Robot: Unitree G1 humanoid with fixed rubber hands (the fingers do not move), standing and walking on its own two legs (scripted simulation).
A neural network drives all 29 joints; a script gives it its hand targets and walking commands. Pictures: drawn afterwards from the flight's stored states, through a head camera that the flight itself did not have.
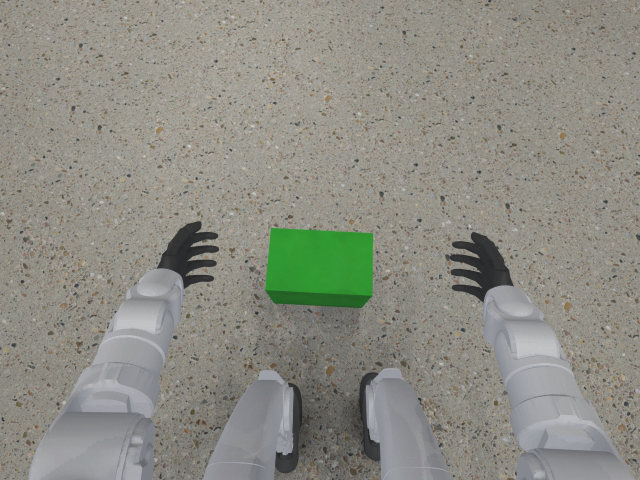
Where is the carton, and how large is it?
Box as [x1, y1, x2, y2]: [265, 228, 372, 307]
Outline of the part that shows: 271,228 265,290 274,302 361,307 372,295 372,233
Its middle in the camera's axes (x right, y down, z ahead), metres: +0.00 +0.09 +1.01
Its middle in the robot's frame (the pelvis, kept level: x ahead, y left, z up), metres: +0.47 +0.01 -0.59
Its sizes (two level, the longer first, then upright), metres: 0.246 0.151 0.214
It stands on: the floor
